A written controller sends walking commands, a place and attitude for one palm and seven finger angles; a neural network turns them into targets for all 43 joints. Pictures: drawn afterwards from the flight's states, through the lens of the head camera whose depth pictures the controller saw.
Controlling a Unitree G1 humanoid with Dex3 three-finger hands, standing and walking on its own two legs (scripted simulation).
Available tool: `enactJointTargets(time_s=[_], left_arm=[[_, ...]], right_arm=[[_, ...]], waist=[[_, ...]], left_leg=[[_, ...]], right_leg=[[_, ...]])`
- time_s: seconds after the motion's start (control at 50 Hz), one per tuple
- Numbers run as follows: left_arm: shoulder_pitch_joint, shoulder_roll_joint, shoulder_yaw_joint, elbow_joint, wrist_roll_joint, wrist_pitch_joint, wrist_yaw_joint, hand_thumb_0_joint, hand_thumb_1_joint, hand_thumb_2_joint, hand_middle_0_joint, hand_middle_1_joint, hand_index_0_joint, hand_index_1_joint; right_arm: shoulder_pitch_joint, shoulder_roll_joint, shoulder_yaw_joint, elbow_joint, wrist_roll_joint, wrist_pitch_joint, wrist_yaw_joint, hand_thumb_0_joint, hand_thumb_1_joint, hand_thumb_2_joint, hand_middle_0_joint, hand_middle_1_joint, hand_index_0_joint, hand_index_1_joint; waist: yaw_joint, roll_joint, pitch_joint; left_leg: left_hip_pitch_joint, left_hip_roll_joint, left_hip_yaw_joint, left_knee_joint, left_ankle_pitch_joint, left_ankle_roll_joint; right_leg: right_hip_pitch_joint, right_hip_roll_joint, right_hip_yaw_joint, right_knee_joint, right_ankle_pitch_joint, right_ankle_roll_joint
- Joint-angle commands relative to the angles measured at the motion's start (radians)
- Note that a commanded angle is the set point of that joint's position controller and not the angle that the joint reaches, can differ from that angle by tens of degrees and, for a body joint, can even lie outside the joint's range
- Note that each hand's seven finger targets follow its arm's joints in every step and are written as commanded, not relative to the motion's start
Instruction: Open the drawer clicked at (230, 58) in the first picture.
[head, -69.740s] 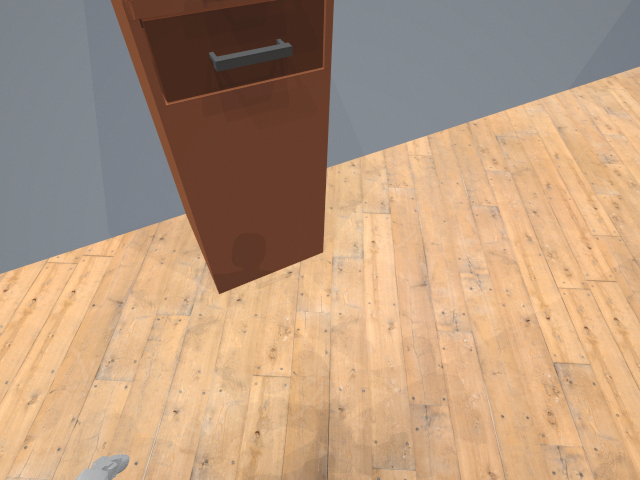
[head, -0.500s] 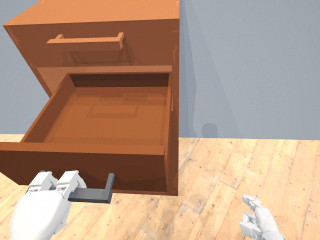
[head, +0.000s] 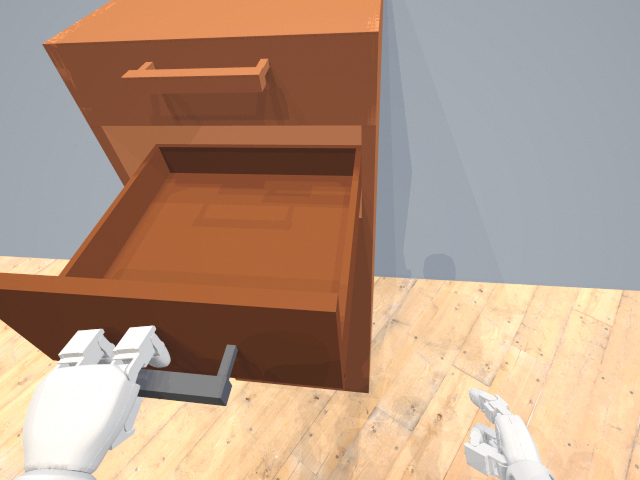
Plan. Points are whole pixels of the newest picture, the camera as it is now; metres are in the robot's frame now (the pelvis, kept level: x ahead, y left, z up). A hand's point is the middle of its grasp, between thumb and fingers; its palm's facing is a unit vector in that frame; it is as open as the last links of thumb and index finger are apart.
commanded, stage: open the thumb to release the handle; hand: left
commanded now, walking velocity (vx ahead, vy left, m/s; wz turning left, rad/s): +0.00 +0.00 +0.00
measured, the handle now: (154, 365) +0.20 +0.21 +0.10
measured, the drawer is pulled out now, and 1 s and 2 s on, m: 0.30 0.30 0.30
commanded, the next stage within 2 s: lift the hand off the handle in 0.36 s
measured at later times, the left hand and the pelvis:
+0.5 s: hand (119, 415) +0.15 +0.23 +0.09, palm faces +0.08 -0.09 -0.99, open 13.3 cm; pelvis -0.02 -0.01 +0.01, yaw +1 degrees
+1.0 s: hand (119, 407) +0.15 +0.24 +0.09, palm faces +0.06 -0.09 -0.99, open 13.3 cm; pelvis -0.03 +0.00 +0.01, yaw +2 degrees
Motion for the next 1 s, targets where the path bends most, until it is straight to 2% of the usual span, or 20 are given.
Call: enactJointTargets(time_s=[0.0, 0.1, 0.14, 0.16, 0.2, 0.24, 0.42, 0.44, 0.48, 0.52, 0.54, 0.56, 0.62, 0.7, 0.84, 0.86, 0.92, 0.94, 0.96, 0.98], left_arm=[[-0.055, 0.160, 0.193, -0.197, -0.019, 0.037, 0.019, 0.000, 0.340, 0.660, -0.360, -1.290, -0.360, -1.290], [-0.098, 0.129, 0.135, -0.168, 0.003, 0.046, -0.029, 0.000, -0.010, 0.510, -0.335, -1.253, -0.335, -1.253], [-0.108, 0.160, 0.162, -0.170, 0.001, 0.052, -0.035, 0.000, -0.150, 0.450, -0.325, -1.237, -0.325, -1.237], [-0.095, 0.136, 0.143, -0.174, 0.002, 0.050, -0.042, 0.000, -0.220, 0.420, -0.320, -1.230, -0.320, -1.230], [-0.122, 0.142, 0.148, -0.140, -0.002, 0.038, -0.054, 0.000, -0.360, 0.360, -0.310, -1.215, -0.310, -1.215], [-0.154, 0.164, 0.170, -0.140, 0.000, 0.028, -0.054, 0.000, -0.500, 0.300, -0.300, -1.200, -0.300, -1.200], [-0.241, 0.138, 0.140, -0.115, 0.006, -0.019, -0.060, 0.000, -0.500, 0.300, -0.300, -1.200, -0.300, -1.200], [-0.243, 0.016, 0.012, -0.114, 0.002, -0.017, -0.068, 0.000, -0.500, 0.300, -0.300, -1.200, -0.300, -1.200], [-0.240, 0.048, 0.042, -0.080, 0.002, -0.027, -0.071, 0.000, -0.500, 0.300, -0.300, -1.200, -0.300, -1.200], [-0.297, 0.086, 0.059, -0.098, 0.037, -0.023, -0.059, 0.000, -0.500, 0.300, -0.300, -1.200, -0.300, -1.200], [-0.319, 0.100, 0.064, -0.105, 0.044, -0.019, -0.052, 0.000, -0.500, 0.300, -0.300, -1.200, -0.300, -1.200], [-0.304, 0.066, 0.037, -0.086, 0.060, -0.015, -0.052, 0.000, -0.500, 0.300, -0.300, -1.200, -0.300, -1.200], [-0.382, 0.076, 0.025, -0.058, 0.074, -0.007, -0.062, 0.000, -0.500, 0.300, -0.300, -1.200, -0.300, -1.200], [-0.424, 0.052, -0.012, -0.031, 0.063, 0.011, -0.085, 0.000, -0.500, 0.300, -0.300, -1.200, -0.300, -1.200], [-0.519, 0.142, 0.048, -0.122, 0.035, 0.033, -0.111, 0.000, -0.500, 0.300, -0.300, -1.200, -0.300, -1.200], [-0.538, 0.105, 0.016, -0.130, 0.035, 0.029, -0.119, 0.000, -0.500, 0.300, -0.300, -1.200, -0.300, -1.200], [-0.577, 0.152, 0.052, -0.156, 0.022, 0.013, -0.126, 0.000, -0.500, 0.300, -0.300, -1.200, -0.300, -1.200], [-0.582, 0.198, 0.097, -0.181, 0.009, 0.010, -0.121, 0.000, -0.500, 0.300, -0.300, -1.200, -0.300, -1.200], [-0.584, 0.138, 0.043, -0.198, 0.014, 0.006, -0.128, 0.000, -0.500, 0.300, -0.300, -1.200, -0.300, -1.200], [-0.595, 0.152, 0.057, -0.184, 0.004, 0.001, -0.129, 0.000, -0.500, 0.300, -0.300, -1.200, -0.300, -1.200]], right_arm=[[-0.166, -0.099, -0.042, -0.166, 0.003, -0.063, -0.032, 0.000, -0.900, -0.900, 0.200, 0.300, 0.200, 0.300], [-0.186, -0.101, -0.031, -0.157, 0.002, -0.059, -0.025, 0.000, -0.900, -0.900, 0.200, 0.300, 0.200, 0.300], [-0.196, -0.109, -0.029, -0.165, 0.007, -0.062, -0.031, 0.000, -0.900, -0.900, 0.200, 0.300, 0.200, 0.300], [-0.183, -0.099, -0.023, -0.168, 0.003, -0.066, -0.029, 0.000, -0.900, -0.900, 0.200, 0.300, 0.200, 0.300], [-0.185, -0.100, -0.028, -0.153, 0.001, -0.065, -0.036, 0.000, -0.900, -0.900, 0.200, 0.300, 0.200, 0.300], [-0.195, -0.104, -0.030, -0.153, 0.003, -0.070, -0.040, 0.000, -0.900, -0.900, 0.200, 0.300, 0.200, 0.300], [-0.185, -0.096, -0.037, -0.130, -0.004, -0.082, -0.041, 0.000, -0.900, -0.900, 0.200, 0.300, 0.200, 0.300], [-0.196, -0.084, -0.035, -0.134, -0.005, -0.094, -0.028, 0.000, -0.900, -0.900, 0.200, 0.300, 0.200, 0.300], [-0.176, -0.088, -0.048, -0.116, 0.000, -0.095, -0.024, 0.000, -0.900, -0.900, 0.200, 0.300, 0.200, 0.300], [-0.181, -0.091, -0.043, -0.122, -0.011, -0.093, -0.028, 0.000, -0.900, -0.900, 0.200, 0.300, 0.200, 0.300], [-0.194, -0.093, -0.039, -0.121, -0.011, -0.097, -0.031, 0.000, -0.900, -0.900, 0.200, 0.300, 0.200, 0.300], [-0.186, -0.079, -0.032, -0.119, -0.017, -0.099, -0.026, 0.000, -0.900, -0.900, 0.200, 0.300, 0.200, 0.300], [-0.195, -0.078, -0.038, -0.099, -0.015, -0.089, -0.027, 0.000, -0.900, -0.900, 0.200, 0.300, 0.200, 0.300], [-0.206, -0.071, -0.033, -0.087, -0.009, -0.083, -0.030, 0.000, -0.900, -0.900, 0.200, 0.300, 0.200, 0.300], [-0.245, -0.075, -0.016, -0.099, 0.003, -0.076, -0.046, 0.000, -0.900, -0.900, 0.200, 0.300, 0.200, 0.300], [-0.241, -0.061, -0.006, -0.098, -0.003, -0.082, -0.045, 0.000, -0.900, -0.900, 0.200, 0.300, 0.200, 0.300], [-0.242, -0.070, -0.012, -0.093, -0.002, -0.079, -0.053, 0.000, -0.900, -0.900, 0.200, 0.300, 0.200, 0.300], [-0.254, -0.075, -0.009, -0.103, 0.007, -0.086, -0.059, 0.000, -0.900, -0.900, 0.200, 0.300, 0.200, 0.300], [-0.254, -0.061, 0.002, -0.106, -0.001, -0.092, -0.055, 0.000, -0.900, -0.900, 0.200, 0.300, 0.200, 0.300], [-0.247, -0.063, -0.011, -0.088, 0.002, -0.088, -0.056, 0.000, -0.900, -0.900, 0.200, 0.300, 0.200, 0.300]], waist=[[0.013, -0.072, -0.112], [0.013, -0.082, -0.038], [0.014, -0.064, -0.054], [0.021, -0.071, -0.077], [0.016, -0.092, -0.034], [0.013, -0.082, -0.048], [0.002, -0.071, -0.044], [-0.011, -0.058, -0.031], [-0.007, -0.092, -0.032], [-0.001, -0.123, -0.076], [-0.003, -0.100, -0.071], [0.004, -0.111, -0.087], [-0.005, -0.096, -0.053], [-0.006, -0.091, -0.054], [0.000, -0.032, -0.078], [-0.001, -0.056, -0.085], [0.000, -0.041, -0.078], [0.000, -0.023, -0.085], [0.006, -0.022, -0.099], [-0.004, -0.022, -0.073]], left_leg=[[0.008, -0.017, -0.021, -0.125, 0.300, 0.005], [-0.011, -0.017, -0.015, -0.164, 0.246, 0.006], [0.006, -0.015, -0.014, -0.165, 0.229, 0.006], [0.013, -0.020, -0.010, -0.163, 0.231, 0.012], [0.007, -0.024, -0.009, -0.175, 0.205, 0.012], [0.022, -0.023, -0.012, -0.173, 0.191, 0.010], [0.034, -0.033, -0.011, -0.187, 0.192, 0.010], [0.037, -0.037, -0.020, -0.184, 0.191, 0.007], [0.022, -0.029, -0.019, -0.198, 0.182, 0.008], [0.024, -0.034, -0.017, -0.193, 0.176, 0.011], [0.021, -0.033, -0.020, -0.189, 0.163, 0.008], [0.026, -0.037, -0.018, -0.185, 0.171, 0.013], [0.023, -0.038, -0.020, -0.201, 0.160, 0.010], [0.025, -0.038, -0.023, -0.218, 0.154, 0.011], [0.050, -0.028, -0.032, -0.250, 0.158, 0.007], [0.061, -0.034, -0.033, -0.250, 0.168, 0.013], [0.083, -0.030, -0.037, -0.268, 0.182, 0.011], [0.073, -0.021, -0.043, -0.272, 0.166, 0.006], [0.087, -0.030, -0.041, -0.277, 0.180, 0.009], [0.094, -0.026, -0.040, -0.285, 0.185, 0.007]], right_leg=[[0.139, 0.011, 0.012, -0.128, 0.211, -0.023], [0.137, 0.010, 0.010, -0.159, 0.148, -0.027], [0.150, 0.009, 0.030, -0.174, 0.137, -0.027], [0.162, 0.002, 0.018, -0.170, 0.131, -0.025], [0.149, 0.008, 0.019, -0.189, 0.110, -0.024], [0.147, 0.008, 0.041, -0.206, 0.087, -0.025], [0.132, 0.005, 0.022, -0.219, 0.079, -0.025], [0.109, 0.008, 0.014, -0.209, 0.071, -0.029], [0.113, 0.015, 0.002, -0.207, 0.061, -0.029], [0.123, 0.011, 0.006, -0.205, 0.053, -0.026], [0.123, 0.011, 0.017, -0.201, 0.047, -0.029], [0.124, 0.004, 0.009, -0.203, 0.035, -0.031], [0.116, 0.009, 0.008, -0.207, 0.038, -0.034], [0.132, 0.013, -0.007, -0.204, 0.042, -0.033], [0.196, 0.011, -0.002, -0.216, 0.057, -0.031], [0.192, 0.006, -0.011, -0.223, 0.043, -0.031], [0.205, 0.010, -0.007, -0.243, 0.060, -0.028], [0.228, 0.014, -0.001, -0.234, 0.064, -0.029], [0.225, 0.006, -0.013, -0.239, 0.051, -0.030], [0.219, 0.014, -0.005, -0.253, 0.061, -0.031]])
